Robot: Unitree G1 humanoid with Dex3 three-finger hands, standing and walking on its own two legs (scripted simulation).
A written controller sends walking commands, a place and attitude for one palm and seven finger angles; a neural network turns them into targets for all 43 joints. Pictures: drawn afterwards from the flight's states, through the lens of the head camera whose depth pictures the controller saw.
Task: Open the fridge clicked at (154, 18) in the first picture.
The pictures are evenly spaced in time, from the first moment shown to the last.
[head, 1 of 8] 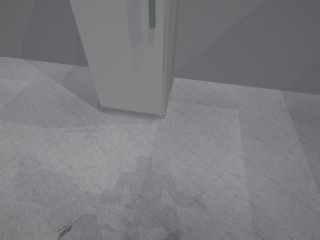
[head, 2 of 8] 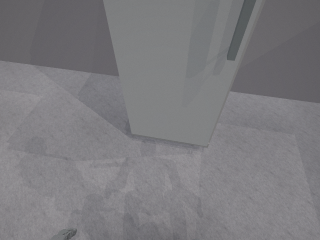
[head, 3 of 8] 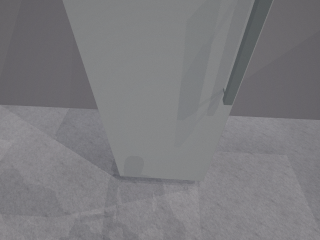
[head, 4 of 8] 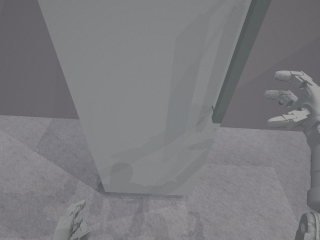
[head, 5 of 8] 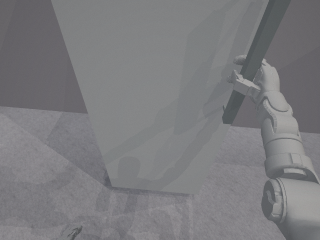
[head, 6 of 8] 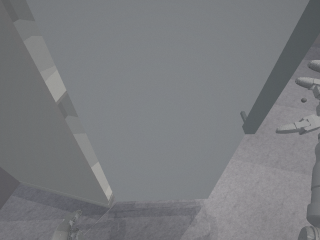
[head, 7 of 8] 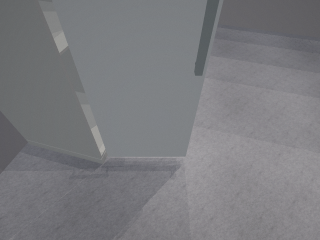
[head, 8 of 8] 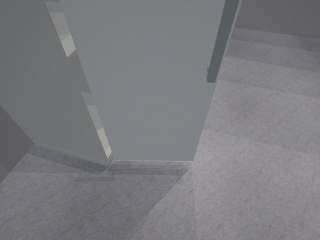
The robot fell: no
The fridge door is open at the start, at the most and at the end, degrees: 0 76 74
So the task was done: yes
